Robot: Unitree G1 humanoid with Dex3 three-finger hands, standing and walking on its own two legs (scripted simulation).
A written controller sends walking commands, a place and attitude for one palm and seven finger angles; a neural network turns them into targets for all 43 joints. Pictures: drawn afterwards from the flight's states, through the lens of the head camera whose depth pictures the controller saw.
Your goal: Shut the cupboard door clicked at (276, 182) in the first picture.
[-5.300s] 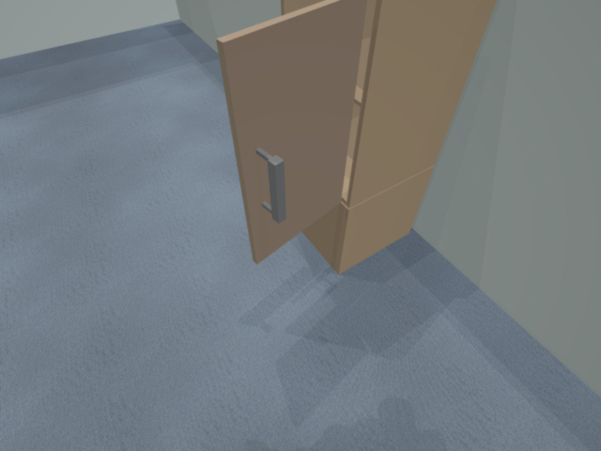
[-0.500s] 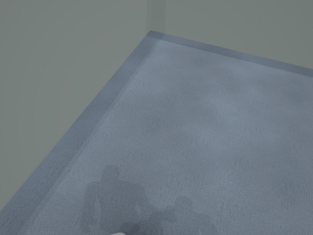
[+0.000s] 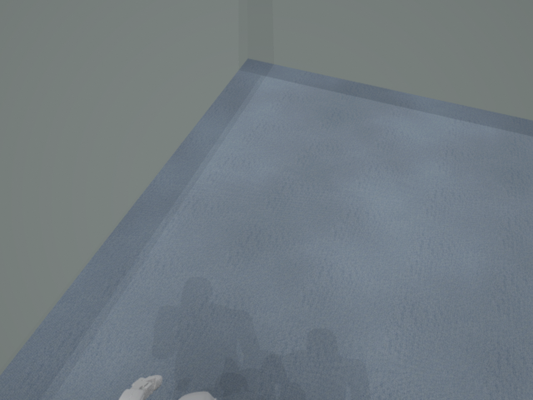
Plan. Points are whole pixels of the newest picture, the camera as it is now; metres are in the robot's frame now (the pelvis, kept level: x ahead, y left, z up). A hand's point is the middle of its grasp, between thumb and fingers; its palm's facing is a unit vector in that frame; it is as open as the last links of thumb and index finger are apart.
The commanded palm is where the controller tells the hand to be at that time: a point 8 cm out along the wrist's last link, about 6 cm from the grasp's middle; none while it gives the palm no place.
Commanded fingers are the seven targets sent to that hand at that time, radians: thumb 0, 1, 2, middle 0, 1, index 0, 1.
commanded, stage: walk to a spot facing it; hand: left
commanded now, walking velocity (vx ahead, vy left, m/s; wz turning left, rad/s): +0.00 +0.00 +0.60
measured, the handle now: out of the picture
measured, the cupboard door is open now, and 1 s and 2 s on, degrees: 100 100 100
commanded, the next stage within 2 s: none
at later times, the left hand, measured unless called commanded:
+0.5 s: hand out of the picture +0.10 +0.18 -0.15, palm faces +0.30 -0.90 -0.31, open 7.4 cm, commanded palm none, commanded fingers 0.00 0.90 0.90 -0.20 -0.30 -0.20 -0.30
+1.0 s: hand out of the picture +0.04 +0.14 -0.16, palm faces +0.59 -0.76 -0.27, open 7.4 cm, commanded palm none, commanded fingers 0.00 0.90 0.90 -0.20 -0.30 -0.20 -0.30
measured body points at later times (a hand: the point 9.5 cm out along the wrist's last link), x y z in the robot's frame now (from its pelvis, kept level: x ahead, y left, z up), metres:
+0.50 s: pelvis +0.07 -0.06 -0.01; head +0.12 -0.06 +0.44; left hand +0.08 +0.22 -0.13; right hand +0.23 -0.29 -0.15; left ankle +0.04 +0.08 -0.69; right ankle +0.10 -0.17 -0.74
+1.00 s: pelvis +0.09 -0.09 +0.00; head +0.13 -0.06 +0.44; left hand +0.01 +0.18 -0.14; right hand +0.32 -0.24 -0.14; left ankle +0.03 +0.04 -0.74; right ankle +0.18 -0.20 -0.71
